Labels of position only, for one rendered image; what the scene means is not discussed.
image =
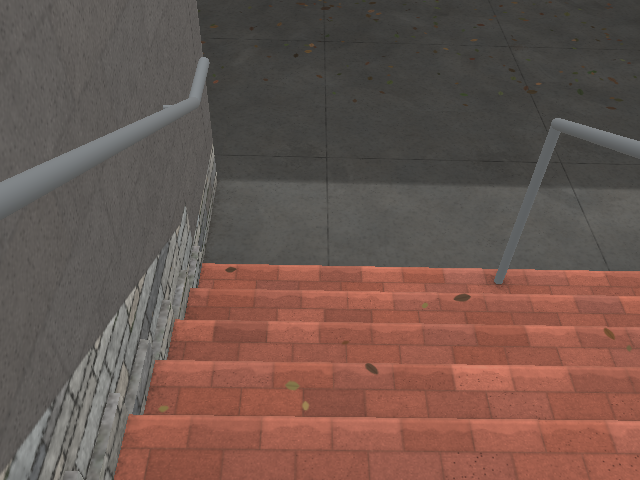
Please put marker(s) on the stairs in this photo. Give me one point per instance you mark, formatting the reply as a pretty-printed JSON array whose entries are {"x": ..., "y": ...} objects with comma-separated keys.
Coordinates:
[{"x": 311, "y": 372}]

